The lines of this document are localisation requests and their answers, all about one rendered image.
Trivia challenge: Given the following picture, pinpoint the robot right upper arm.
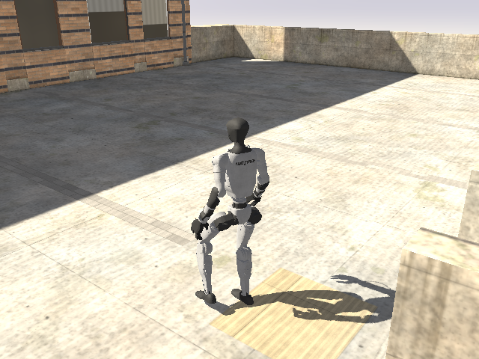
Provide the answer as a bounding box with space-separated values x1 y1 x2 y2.
252 147 269 185

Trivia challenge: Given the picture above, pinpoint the robot left hand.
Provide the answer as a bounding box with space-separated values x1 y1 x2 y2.
191 219 209 240

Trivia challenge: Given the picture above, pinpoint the left robot foot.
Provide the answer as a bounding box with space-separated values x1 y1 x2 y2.
195 290 216 304

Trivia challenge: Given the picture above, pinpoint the humanoid robot torso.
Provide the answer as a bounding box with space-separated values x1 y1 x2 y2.
225 145 257 226

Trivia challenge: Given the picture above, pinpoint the robot right hand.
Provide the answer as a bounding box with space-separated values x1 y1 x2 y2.
246 193 262 206

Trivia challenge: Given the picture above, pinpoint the robot left upper arm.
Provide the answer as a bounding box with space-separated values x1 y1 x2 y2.
212 153 228 197

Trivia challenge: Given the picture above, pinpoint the left robot forearm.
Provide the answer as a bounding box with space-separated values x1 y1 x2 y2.
198 187 220 224

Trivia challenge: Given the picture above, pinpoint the right robot forearm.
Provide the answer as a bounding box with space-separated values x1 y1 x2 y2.
253 175 269 197

